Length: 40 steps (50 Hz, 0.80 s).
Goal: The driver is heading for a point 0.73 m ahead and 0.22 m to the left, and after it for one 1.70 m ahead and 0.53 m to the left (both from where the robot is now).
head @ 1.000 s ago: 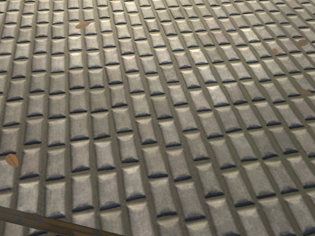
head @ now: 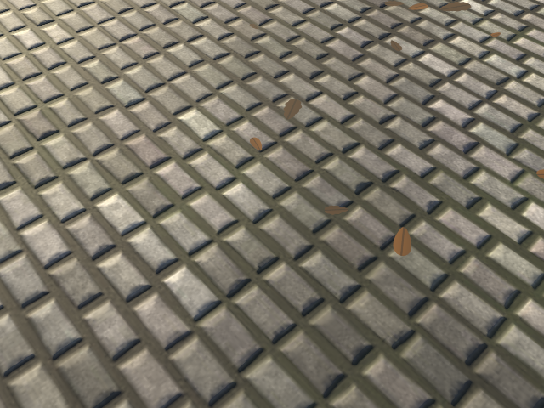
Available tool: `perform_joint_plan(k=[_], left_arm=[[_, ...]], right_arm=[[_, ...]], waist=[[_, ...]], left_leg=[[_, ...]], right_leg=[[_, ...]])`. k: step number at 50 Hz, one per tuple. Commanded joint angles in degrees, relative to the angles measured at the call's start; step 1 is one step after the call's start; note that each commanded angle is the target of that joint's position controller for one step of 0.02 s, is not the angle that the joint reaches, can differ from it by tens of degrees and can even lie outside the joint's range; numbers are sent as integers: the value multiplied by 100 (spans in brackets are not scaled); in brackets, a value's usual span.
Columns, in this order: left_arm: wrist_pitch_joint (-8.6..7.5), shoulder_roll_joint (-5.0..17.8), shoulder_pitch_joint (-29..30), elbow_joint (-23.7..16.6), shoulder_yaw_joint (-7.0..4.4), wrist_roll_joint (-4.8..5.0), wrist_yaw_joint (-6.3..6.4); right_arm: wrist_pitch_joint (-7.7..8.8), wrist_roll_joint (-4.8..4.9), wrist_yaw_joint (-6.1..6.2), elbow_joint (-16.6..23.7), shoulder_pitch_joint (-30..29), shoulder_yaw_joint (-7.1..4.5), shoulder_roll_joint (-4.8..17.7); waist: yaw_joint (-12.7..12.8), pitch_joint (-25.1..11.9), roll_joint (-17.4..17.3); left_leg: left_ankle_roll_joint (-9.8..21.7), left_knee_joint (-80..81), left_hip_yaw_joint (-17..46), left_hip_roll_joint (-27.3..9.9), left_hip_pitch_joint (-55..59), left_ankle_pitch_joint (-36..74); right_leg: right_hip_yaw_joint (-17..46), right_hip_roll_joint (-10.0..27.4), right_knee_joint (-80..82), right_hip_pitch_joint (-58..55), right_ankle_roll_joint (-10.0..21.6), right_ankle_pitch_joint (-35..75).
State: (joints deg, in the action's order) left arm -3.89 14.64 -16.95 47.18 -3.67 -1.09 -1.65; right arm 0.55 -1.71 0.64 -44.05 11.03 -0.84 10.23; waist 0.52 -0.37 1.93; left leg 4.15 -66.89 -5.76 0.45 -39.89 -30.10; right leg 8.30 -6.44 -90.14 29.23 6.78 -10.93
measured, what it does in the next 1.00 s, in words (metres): climbs, turning left: right foot, then left foot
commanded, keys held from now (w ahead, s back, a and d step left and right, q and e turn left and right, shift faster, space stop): w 0.38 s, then w+q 0.56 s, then q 0.06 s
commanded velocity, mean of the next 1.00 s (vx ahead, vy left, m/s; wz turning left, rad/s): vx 0.49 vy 0.00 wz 0.19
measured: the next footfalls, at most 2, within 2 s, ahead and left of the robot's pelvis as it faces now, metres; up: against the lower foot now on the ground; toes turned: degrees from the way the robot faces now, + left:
right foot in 0.44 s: +0.46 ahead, -0.10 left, +0.00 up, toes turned -1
left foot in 0.96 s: +0.74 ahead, +0.19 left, +0.00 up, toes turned +19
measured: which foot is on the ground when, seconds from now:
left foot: down 0.00-0.46, up 0.48-0.94, down 0.96-1.00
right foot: up 0.00-0.42, down 0.44-0.98, up 1.00-1.00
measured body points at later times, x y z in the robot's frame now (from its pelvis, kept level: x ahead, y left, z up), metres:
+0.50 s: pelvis +0.32 -0.02 +0.08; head +0.36 +0.00 +0.52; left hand +0.57 +0.21 +0.01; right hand +0.27 -0.28 -0.05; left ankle +0.09 +0.09 -0.58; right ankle +0.42 -0.10 -0.65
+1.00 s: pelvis +0.61 +0.07 +0.06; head +0.65 +0.08 +0.51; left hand +0.55 +0.35 -0.07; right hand +0.89 -0.10 -0.01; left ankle +0.71 +0.18 -0.65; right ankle +0.44 -0.11 -0.61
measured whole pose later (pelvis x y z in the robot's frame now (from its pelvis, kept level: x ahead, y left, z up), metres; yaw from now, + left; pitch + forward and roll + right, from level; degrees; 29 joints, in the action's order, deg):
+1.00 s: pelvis +0.61 +0.07 +0.06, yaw +17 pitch +3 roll -2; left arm -2.7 16.0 -18.6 48.6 -4.0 0.1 1.3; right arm 2.9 0.7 -2.7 -37.2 2.2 -2.7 14.8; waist 2.5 2.8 -1.3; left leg 5.8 -37.1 -3.2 0.5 -32.8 -5.6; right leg -11.6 4.7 -43.3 2.1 -3.1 -26.7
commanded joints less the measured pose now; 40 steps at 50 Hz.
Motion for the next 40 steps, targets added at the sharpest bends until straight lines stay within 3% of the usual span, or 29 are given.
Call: perform_joint_plan(k=[1, 2, 3, 4, 5, 6, 7, 8, 10, 12, 14, 16, 18, 20, 21, 22, 23, 24, 25, 26, 27, 28, 30, 32, 36, 38, 40], left_arm=[[-29, -392, -208, -707, 315, 339, -57], [29, -379, -154, -722, 352, 313, -13], [18, -430, -113, -853, 436, 225, -3], [17, -381, -11, -894, 456, 212, -5], [25, -224, 339, -1091, 475, 194, 7], [44, -101, 784, -1200, 472, 118, 48], [11, 28, 1004, -1233, 426, 84, 45], [1, 38, 1186, -1275, 403, 91, 34], [-25, -48, 1656, -1293, 394, 212, -8], [-52, -213, 2338, -1459, 434, 288, -108], [-96, -234, 2628, -1520, 394, 360, -178], [-123, -134, 2755, -1575, 326, 372, -239], [-137, 34, 2713, -1559, 240, 328, -277], [-155, 331, 2300, -1448, 104, 261, -254], [-163, 510, 1706, -1272, 2, 235, -208], [-164, 723, 771, -998, -108, 202, -129], [-139, 1157, -475, -742, -228, 74, -10], [-175, 1153, -395, -793, -191, 22, -16], [-113, 645, -243, -781, -135, 54, 44], [-122, 451, 129, -811, -65, 75, 93], [-178, 359, 389, -724, -21, 69, 63], [-254, 231, 535, -697, 19, 50, 47], [-336, 184, 630, -555, 7, 19, 27], [-357, 329, 666, -438, -43, 59, 34], [-356, 631, 531, -319, -119, -4, 95], [-346, 734, 409, -301, -143, 31, 135], [-305, 884, 77, -198, -184, 82, 168]], right_arm=[[499, 7, -226, -337, 333, 167, -602], [587, 59, -284, -544, 410, 142, -504], [641, 150, -336, -690, 457, 92, -323], [666, 164, -344, -756, 402, 95, -275], [622, 209, -300, -645, 187, 38, 7], [615, 213, -214, -684, 322, -1, 151], [664, 213, -132, -681, 599, 27, 200], [700, 242, -68, -788, 866, 19, 329], [706, 297, 24, -915, 1464, -22, 489], [646, 288, 97, -1002, 1948, -56, 613], [560, 264, 107, -1016, 2121, -80, 730], [517, 267, 85, -972, 2019, -120, 887], [490, 271, 56, -953, 1908, -173, 1035], [410, 243, 66, -956, 1846, -230, 1123], [349, 216, 71, -943, 1747, -252, 1188], [345, 190, 51, -833, 1500, -268, 1241], [399, 59, 38, -550, 1291, -190, 1028], [497, 177, -66, -569, 2195, 75, 147], [606, 338, -101, -578, 1728, -139, 932], [627, 502, -87, -311, 990, -255, 1224], [614, 486, -32, -179, 647, -243, 1112], [557, 402, 22, -127, 539, -288, 1086], [415, 393, 10, -190, 855, -291, 838], [297, 419, -17, -72, 735, -269, 675], [285, 314, -107, 237, 78, -263, 731], [322, 300, -203, 372, -399, -209, 655], [345, 309, -291, 567, -912, -162, 600]], waist=[[296, 58, -563], [367, 101, -449], [482, 118, -387], [571, 235, -310], [579, 441, -219], [399, 403, -121], [226, 94, -229], [110, -75, -490], [-255, -202, -342], [-613, 125, -342], [-674, 300, -551], [-581, 386, -745], [-430, 338, -915], [-133, 116, -1131], [200, -163, -1120], [642, -666, -1166], [998, -1676, -472], [432, -2653, 1306], [659, -2303, 580], [558, -1327, 337], [337, -749, -158], [151, -484, -168], [-151, -205, 39], [-260, 117, 96], [-170, 343, -23], [32, 366, -77], [263, 416, -170]], left_leg=[[682, 4365, 3581, -1397, 1066, -16], [612, 4484, 3052, -1252, 1168, 256], [524, 4455, 2558, -1188, 1182, 908], [447, 4573, 2051, -1008, 1181, 1307], [462, 4934, 1429, -795, 1009, 1598], [473, 5211, 1068, -620, 1058, 1732], [567, 5493, 945, -629, 1493, 2463], [574, 5653, 864, -661, 2013, 3045], [475, 5870, 836, -757, 3190, 3451], [316, 5964, 898, -964, 4010, 3900], [258, 6008, 861, -1104, 4471, 4037], [305, 5873, 764, -1239, 4643, 4597], [371, 5518, 696, -1351, 4839, 5859], [358, 4761, 788, -1385, 5220, 7372], [281, 4000, 767, -1305, 5174, 7771], [219, 3032, 785, -1198, 4230, 7448], [181, 1305, 699, -795, 2599, 5071], [-211, -835, 902, 216, 303, 89], [-152, -1367, 1509, -98, -79, 203], [-150, -1356, 1413, -350, -147, 729], [-186, -1114, 1284, -530, -45, 1054], [-225, -865, 1283, -678, 115, 1318], [-237, -624, 1288, -859, 434, 1451], [-323, -424, 1264, -974, 194, 1420], [-435, 780, 1157, -977, -72, 2702], [-360, 1744, 824, -858, 195, 3407], [-273, 2364, 612, -777, 156, 3557]], right_leg=[[272, 312, -2253, 1988, 338, -145], [360, 331, -2285, 2334, 395, -36], [415, 412, -1953, 2486, 400, 308], [451, 460, -1337, 2573, 371, 446], [243, 534, 208, 2321, 171, 554], [-132, 518, 1114, 2105, 9, 922], [-498, 608, 1778, 1745, -142, 1280], [-787, 705, 2242, 1676, -260, 1447], [-1014, 849, 3272, 1815, -342, 1752], [-1139, 830, 4432, 2001, -382, 1655], [-1169, 771, 5278, 1842, -384, 1623], [-1208, 682, 5824, 1366, -323, 1516], [-1262, 521, 6076, 771, -183, 1327], [-1311, 305, 6349, 160, 16, 821], [-1315, 242, 6705, -587, 137, 952], [-1032, 535, 6563, -2207, 325, 1324], [179, 1751, 5981, -4387, 627, 1578], [2941, 3275, 6457, -6350, 1778, 878], [2953, 3026, 7049, -5475, 1489, -15], [1888, 2736, 7265, -4461, 1098, -86], [1283, 2546, 7592, -3510, 921, 385], [822, 2347, 7782, -2943, 800, 619], [169, 2091, 8082, -2264, 662, 768], [-232, 2140, 8336, -1816, 640, 841], [-1169, 1882, 8394, -1617, 484, 1453], [-1539, 1731, 8367, -1699, 334, 1573], [-1614, 1880, 8313, -2160, 291, 1609]])
Velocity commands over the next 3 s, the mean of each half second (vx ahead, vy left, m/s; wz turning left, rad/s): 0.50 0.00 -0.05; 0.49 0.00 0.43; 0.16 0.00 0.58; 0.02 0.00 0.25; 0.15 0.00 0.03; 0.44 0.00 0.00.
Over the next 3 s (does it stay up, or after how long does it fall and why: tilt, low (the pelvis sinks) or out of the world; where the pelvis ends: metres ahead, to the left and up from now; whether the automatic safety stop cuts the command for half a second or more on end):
stays up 1.03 0.34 0.07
